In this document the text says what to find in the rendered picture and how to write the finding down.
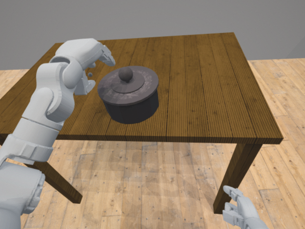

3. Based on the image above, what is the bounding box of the robot left upper arm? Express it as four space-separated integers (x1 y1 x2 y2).
0 161 45 229

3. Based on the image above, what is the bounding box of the knob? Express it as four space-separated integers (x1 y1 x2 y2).
118 67 133 82

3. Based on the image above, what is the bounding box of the pot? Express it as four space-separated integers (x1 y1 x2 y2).
103 90 159 124

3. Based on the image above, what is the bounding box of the table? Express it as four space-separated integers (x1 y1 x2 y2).
0 32 284 214

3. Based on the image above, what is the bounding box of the right robot hand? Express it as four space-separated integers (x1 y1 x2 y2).
223 186 260 229

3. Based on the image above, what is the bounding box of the right robot forearm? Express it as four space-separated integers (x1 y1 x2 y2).
244 218 269 229

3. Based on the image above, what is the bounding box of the lid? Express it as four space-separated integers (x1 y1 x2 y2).
97 66 159 106

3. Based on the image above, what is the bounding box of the left robot forearm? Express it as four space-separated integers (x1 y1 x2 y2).
0 54 83 166

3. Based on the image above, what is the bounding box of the left robot hand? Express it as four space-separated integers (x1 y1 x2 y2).
55 38 115 95

